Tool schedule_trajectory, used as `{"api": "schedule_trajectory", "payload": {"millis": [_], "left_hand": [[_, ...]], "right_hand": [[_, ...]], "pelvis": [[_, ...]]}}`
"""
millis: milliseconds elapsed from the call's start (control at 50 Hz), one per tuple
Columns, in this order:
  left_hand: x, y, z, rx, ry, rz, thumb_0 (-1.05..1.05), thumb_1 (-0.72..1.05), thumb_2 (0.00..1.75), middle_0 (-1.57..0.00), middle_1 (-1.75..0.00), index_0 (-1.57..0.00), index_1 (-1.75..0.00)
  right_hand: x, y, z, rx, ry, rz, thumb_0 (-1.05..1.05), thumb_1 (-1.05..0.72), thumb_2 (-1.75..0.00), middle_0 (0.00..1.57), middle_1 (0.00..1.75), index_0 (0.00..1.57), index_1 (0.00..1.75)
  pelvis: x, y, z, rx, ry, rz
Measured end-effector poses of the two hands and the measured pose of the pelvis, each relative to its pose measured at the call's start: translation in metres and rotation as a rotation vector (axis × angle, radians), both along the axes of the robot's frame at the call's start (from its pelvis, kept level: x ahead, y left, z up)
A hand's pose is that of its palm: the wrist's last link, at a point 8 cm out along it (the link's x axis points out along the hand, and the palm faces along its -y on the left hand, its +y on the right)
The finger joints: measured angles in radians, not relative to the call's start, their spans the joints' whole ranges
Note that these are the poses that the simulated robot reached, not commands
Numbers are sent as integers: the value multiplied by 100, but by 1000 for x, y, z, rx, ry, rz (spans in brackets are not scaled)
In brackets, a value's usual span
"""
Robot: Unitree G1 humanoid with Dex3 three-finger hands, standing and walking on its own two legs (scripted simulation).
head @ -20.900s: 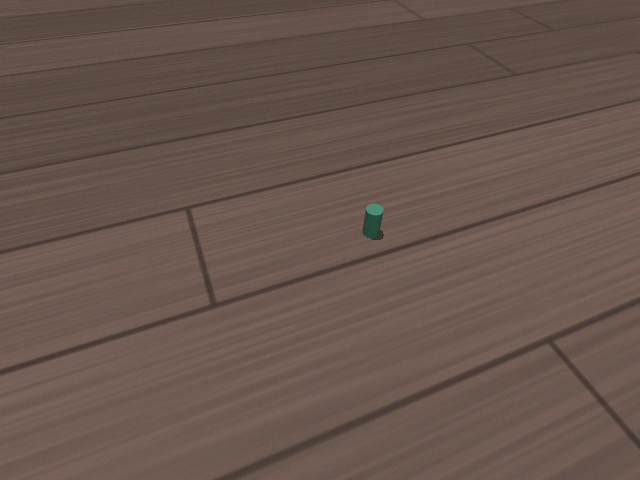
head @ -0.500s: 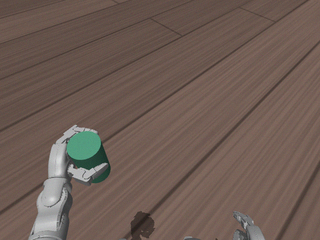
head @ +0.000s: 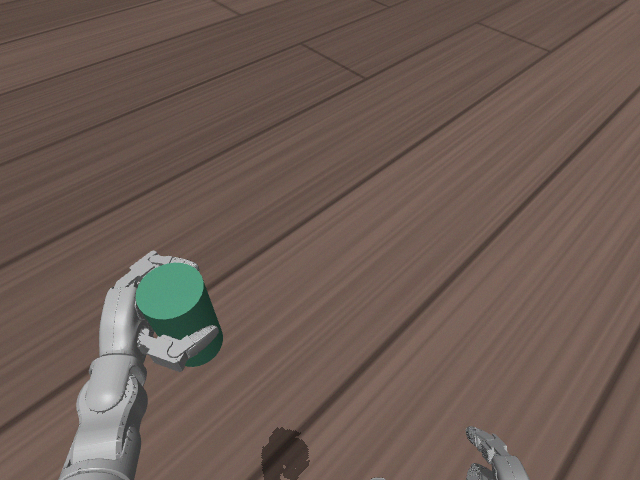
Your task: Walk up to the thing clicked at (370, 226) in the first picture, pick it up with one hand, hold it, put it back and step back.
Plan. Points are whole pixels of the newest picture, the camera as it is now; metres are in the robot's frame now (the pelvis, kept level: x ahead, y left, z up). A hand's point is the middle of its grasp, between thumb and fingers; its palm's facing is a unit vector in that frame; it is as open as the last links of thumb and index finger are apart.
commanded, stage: hold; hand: left
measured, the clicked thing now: (184, 318) +0.32 +0.17 +0.02
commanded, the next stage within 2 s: crouch in 1.68 s
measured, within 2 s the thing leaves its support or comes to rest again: neither
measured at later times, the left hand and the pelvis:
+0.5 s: hand (178, 314) +0.32 +0.17 +0.04, palm faces +0.07 -1.00 -0.01, open 10.2 cm; pelvis +0.00 +0.00 +0.00, yaw +0 degrees
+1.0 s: hand (176, 312) +0.32 +0.17 +0.04, palm faces +0.08 -1.00 -0.02, open 10.2 cm; pelvis +0.00 +0.00 +0.00, yaw +0 degrees
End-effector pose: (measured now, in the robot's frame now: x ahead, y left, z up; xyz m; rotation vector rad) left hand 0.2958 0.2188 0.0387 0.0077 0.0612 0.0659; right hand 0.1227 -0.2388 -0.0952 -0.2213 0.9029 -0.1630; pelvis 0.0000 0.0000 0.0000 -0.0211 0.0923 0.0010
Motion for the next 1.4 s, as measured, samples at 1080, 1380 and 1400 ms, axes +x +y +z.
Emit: {"api": "schedule_trajectory", "payload": {"millis": [1080,1380,1400], "left_hand": [[4,6,2,15,-6,5,-4,-42,109,-66,-105,-71,-108],[-3,2,-4,6,12,4,-4,-42,109,-67,-105,-71,-108],[-2,2,-4,8,9,5,-4,-42,109,-67,-105,-71,-108]], "right_hand": [[-1,1,2,-1,-4,-3,1,-91,-90,20,30,20,30],[-5,0,0,0,9,-4,1,-91,-90,20,30,20,30],[-4,0,0,-1,9,-3,1,-91,-90,20,30,20,30]], "pelvis": [[-1,1,1,0,-2,-2],[0,2,1,-1,3,-3],[0,2,1,-1,3,-2]]}}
